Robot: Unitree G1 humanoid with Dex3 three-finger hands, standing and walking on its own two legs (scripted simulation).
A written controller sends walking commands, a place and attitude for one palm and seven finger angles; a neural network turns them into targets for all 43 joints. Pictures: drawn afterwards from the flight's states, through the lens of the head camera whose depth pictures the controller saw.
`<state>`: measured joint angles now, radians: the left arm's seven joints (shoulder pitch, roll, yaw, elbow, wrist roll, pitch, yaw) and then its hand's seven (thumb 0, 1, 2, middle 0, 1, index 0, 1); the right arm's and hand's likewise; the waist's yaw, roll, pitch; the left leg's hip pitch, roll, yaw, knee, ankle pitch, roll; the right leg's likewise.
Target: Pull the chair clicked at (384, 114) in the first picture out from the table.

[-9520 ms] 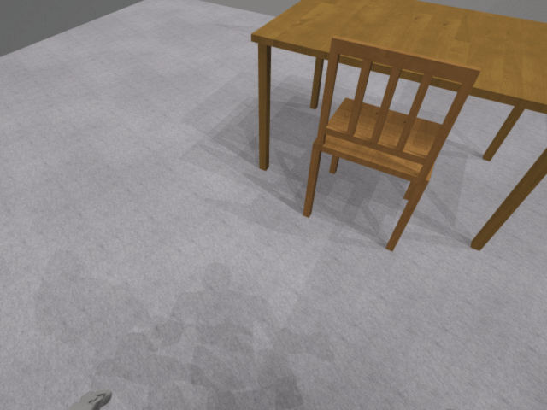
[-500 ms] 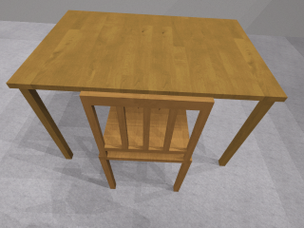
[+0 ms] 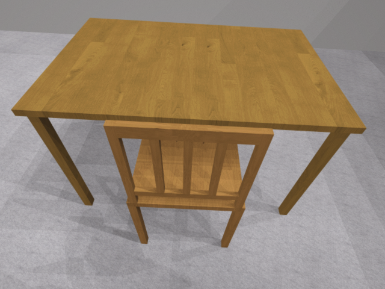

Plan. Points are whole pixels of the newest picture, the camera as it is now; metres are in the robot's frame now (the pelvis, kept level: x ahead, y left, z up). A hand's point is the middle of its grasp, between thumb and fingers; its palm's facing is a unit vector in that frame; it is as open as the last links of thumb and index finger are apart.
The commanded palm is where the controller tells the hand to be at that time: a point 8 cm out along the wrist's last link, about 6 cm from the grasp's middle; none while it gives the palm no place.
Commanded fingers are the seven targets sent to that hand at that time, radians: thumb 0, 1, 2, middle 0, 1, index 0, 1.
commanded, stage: look again from close up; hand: left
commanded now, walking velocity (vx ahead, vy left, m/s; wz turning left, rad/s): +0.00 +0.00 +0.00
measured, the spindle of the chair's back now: (187, 168) +0.47 +0.04 -0.11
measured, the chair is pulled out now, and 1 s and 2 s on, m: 0.00 0.00 0.00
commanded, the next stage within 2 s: raise the hand toward the chair's back in 0.64 s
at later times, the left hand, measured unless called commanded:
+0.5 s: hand out of the picture -0.03 +0.15 -0.18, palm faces +0.02 -0.99 -0.17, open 7.4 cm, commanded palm none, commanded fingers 0.00 0.90 0.90 -0.20 -0.30 -0.20 -0.30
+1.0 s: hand (124, 248) +0.20 +0.15 +0.00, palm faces +0.15 -0.99 -0.07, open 8.0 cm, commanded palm +0.10 +0.20 -0.07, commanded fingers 0.00 0.57 0.76 -0.17 -0.25 -0.17 -0.25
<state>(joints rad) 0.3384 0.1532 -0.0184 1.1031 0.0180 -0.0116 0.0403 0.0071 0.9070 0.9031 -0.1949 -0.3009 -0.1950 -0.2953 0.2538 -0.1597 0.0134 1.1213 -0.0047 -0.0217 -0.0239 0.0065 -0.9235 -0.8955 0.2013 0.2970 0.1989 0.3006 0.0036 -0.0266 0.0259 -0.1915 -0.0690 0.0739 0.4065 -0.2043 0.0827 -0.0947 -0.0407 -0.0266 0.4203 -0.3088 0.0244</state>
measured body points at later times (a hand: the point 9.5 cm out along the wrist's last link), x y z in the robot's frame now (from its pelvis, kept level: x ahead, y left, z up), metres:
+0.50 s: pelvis -0.01 -0.01 +0.00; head +0.00 +0.00 +0.45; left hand -0.03 +0.20 -0.16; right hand -0.01 -0.23 -0.16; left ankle +0.01 +0.06 -0.74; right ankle -0.05 -0.13 -0.74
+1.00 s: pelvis -0.04 -0.03 -0.03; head -0.04 -0.04 +0.42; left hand +0.18 +0.20 +0.01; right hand +0.11 -0.29 -0.12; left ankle +0.01 +0.06 -0.74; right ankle -0.05 -0.13 -0.74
